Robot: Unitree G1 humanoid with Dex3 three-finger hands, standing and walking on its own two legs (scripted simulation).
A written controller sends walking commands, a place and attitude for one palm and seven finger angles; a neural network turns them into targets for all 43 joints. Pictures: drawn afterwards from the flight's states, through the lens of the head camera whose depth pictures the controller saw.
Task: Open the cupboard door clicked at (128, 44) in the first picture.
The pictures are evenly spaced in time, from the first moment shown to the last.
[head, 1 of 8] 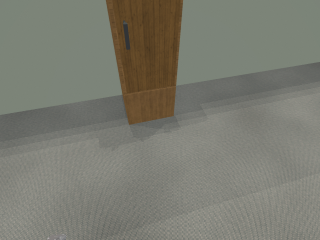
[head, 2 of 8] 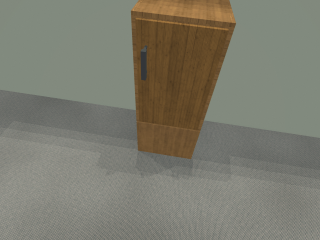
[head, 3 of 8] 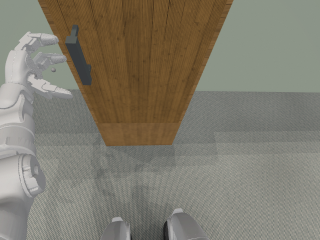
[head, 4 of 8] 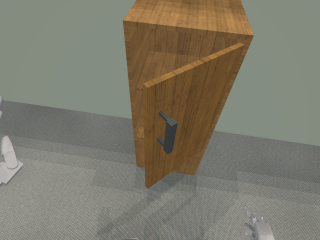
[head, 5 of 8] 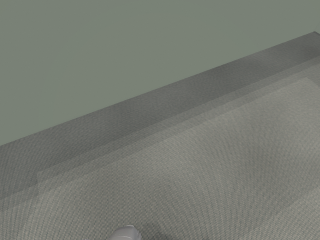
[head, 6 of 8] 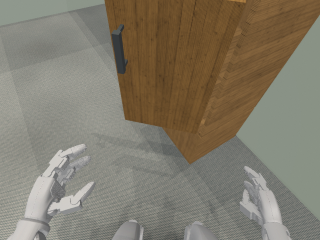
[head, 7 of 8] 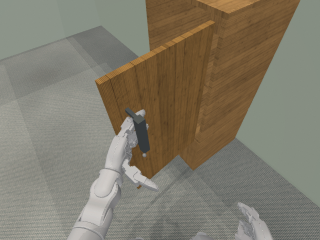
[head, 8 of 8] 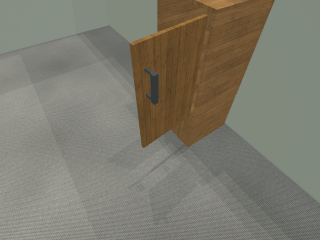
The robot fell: no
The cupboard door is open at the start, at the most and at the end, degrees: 0 96 96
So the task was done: yes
